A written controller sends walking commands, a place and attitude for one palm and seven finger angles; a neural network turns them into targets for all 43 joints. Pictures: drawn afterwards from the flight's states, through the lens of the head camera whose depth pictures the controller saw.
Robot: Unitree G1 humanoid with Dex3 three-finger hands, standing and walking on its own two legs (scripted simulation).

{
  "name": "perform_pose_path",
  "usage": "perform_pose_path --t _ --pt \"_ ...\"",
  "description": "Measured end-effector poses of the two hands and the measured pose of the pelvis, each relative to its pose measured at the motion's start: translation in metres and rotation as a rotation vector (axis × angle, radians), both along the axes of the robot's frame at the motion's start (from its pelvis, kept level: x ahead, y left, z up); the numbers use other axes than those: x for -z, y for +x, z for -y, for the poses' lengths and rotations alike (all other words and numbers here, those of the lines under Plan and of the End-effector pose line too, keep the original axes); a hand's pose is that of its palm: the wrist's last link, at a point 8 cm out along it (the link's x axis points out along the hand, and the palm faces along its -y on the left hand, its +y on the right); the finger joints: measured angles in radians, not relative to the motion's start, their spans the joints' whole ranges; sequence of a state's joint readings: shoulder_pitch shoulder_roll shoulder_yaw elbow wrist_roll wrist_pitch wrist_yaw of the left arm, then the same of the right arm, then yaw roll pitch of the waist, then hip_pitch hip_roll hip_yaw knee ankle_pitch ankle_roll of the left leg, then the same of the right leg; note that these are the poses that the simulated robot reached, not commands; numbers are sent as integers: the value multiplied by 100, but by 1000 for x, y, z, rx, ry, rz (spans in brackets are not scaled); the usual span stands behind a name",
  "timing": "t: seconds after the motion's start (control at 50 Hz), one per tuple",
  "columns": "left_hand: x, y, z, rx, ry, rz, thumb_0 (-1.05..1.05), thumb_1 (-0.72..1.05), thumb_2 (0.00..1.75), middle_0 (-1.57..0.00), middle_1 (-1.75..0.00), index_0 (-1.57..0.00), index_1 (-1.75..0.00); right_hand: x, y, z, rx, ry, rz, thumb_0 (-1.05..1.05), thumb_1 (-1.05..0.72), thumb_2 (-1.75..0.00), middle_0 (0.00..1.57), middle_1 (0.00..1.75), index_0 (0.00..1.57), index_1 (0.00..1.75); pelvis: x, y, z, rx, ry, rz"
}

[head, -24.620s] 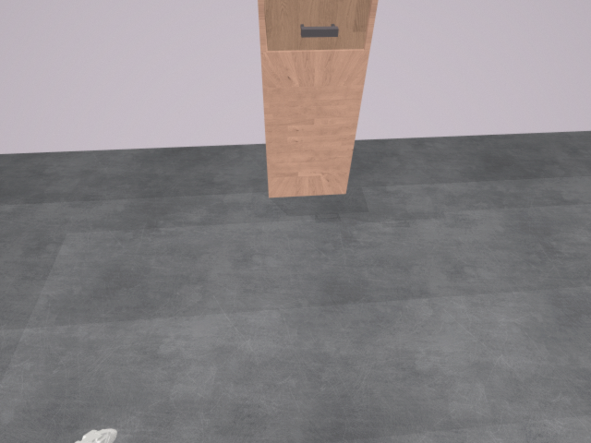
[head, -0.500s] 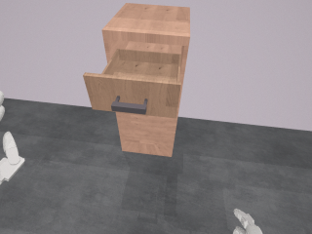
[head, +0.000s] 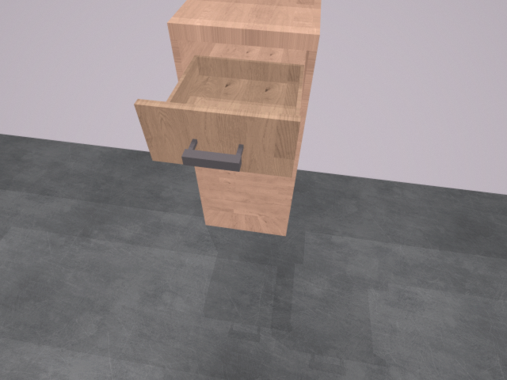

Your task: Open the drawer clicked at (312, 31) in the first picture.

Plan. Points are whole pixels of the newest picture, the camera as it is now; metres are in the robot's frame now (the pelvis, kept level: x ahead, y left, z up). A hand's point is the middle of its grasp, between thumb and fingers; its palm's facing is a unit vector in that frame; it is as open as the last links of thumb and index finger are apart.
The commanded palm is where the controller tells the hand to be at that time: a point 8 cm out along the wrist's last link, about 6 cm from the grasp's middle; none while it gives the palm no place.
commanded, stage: let the arm hang, fingers relaxed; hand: left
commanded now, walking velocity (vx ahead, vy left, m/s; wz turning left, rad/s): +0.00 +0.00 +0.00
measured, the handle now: (214, 153) +0.54 +0.09 +0.03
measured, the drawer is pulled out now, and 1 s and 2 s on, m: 0.30 0.30 0.30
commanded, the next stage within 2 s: look to check the result in 0.82 s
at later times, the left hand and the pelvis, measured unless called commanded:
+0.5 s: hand out of the picture +0.00 +0.22 -0.15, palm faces +0.02 -0.95 -0.30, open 7.4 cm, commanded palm none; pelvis +0.00 +0.00 +0.01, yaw +0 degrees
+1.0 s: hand out of the picture +0.10 +0.25 -0.14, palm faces -0.03 -0.94 -0.35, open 7.4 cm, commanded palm none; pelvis +0.01 +0.00 +0.02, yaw +0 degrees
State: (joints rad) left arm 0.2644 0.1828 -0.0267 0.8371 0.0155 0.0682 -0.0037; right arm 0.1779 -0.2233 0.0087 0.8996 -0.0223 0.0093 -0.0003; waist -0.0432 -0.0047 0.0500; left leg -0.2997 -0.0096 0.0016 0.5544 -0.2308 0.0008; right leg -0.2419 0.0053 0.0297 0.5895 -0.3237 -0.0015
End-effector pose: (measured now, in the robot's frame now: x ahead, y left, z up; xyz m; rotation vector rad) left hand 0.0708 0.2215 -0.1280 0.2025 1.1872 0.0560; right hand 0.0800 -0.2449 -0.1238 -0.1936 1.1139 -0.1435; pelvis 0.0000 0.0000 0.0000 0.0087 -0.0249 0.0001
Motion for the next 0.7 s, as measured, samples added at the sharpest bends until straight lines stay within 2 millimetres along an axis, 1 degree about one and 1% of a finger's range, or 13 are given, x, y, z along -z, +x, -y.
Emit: perform_pose_path --t 0.02,0.06,0.1,0.14,0.18,0.22,0.28,0.32,0.38,0.44,0.6,0.7 --pt "5 -19 1 -47 3 -52 1 95 89 -20 -30 -20 -30 0 -10 0 3 -5 -43 1 -90 -90 20 30 21 30 -2 -1 1 -2 -4 1" --pt "10 -53 -3 -93 5 -147 0 99 89 -21 -30 -21 -30 1 -31 0 2 -12 -132 1 -90 -90 20 30 20 30 -5 -2 4 -5 -12 1" --pt "10 -83 -6 -124 9 -228 0 100 89 -21 -30 -21 -30 3 -49 0 4 -13 -213 1 -90 -90 20 30 20 30 -7 -2 4 -9 -17 -1" --pt "6 -108 -11 -150 22 -295 0 99 89 -21 -30 -21 -30 5 -66 -2 10 -10 -278 1 -90 -90 20 30 20 30 -9 -3 4 -12 -20 -2" --pt "2 -127 -16 -170 38 -348 0 97 89 -21 -30 -20 -30 6 -78 -4 17 -4 -324 1 -90 -90 20 30 20 30 -10 -3 4 -14 -21 -2" --pt "-3 -140 -21 -183 56 -383 0 96 89 -21 -30 -20 -30 8 -87 -5 28 3 -351 1 -90 -90 20 30 20 30 -11 -3 3 -14 -20 1" --pt "-7 -146 -28 -189 80 -403 1 94 89 -20 -30 -20 -30 9 -93 -8 39 12 -365 1 -90 -90 20 30 20 30 -11 -3 2 -13 -18 5" --pt "-9 -142 -33 -187 93 -393 1 93 89 -20 -30 -20 -30 11 -93 -8 45 16 -362 1 -90 -90 20 30 20 30 -12 -4 1 -11 -17 9" --pt "-9 -126 -38 -177 106 -351 1 92 90 -20 -30 -20 -30 12 -88 -8 46 19 -342 1 -90 -90 20 30 20 30 -12 -4 0 -10 -15 13" --pt "-9 -102 -43 -160 114 -285 1 92 90 -20 -30 -20 -30 13 -79 -5 45 17 -310 1 -90 -90 20 30 21 30 -12 -4 0 -8 -13 17" --pt "-14 -26 -48 -102 120 -91 0 91 90 -20 -30 -20 -30 7 -45 7 36 -6 -206 0 -90 -90 20 30 21 30 -13 -2 0 -5 -9 21" --pt "-21 9 -51 -69 128 -12 0 91 90 -20 -30 -20 -30 1 -27 18 32 -28 -160 0 -90 -90 20 30 21 30 -14 1 0 -2 -9 20"
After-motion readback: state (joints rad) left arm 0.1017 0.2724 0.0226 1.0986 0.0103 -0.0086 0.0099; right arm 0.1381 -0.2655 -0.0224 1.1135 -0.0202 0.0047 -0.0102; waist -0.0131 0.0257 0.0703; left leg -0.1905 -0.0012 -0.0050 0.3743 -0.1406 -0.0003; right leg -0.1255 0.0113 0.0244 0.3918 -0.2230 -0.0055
